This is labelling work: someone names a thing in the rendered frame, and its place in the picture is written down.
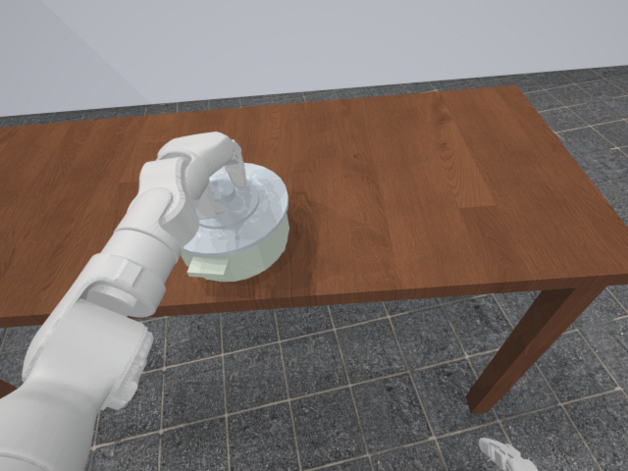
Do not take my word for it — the table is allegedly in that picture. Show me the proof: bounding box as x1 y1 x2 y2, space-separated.
0 85 628 413

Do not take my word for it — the robot left forearm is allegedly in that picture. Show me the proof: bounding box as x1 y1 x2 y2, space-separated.
22 148 209 382

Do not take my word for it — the knob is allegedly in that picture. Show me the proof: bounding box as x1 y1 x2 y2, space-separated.
209 180 236 205

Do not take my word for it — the lid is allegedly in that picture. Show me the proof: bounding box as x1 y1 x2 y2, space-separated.
182 163 288 257

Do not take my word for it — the left robot hand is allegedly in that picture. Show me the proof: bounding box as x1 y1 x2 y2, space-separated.
157 131 246 220

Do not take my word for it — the pot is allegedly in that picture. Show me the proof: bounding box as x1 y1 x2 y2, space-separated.
181 214 289 282

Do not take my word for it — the robot left upper arm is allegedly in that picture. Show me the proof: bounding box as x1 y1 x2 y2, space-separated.
0 299 154 471

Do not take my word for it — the right robot hand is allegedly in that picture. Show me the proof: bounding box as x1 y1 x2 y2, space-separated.
479 438 539 471

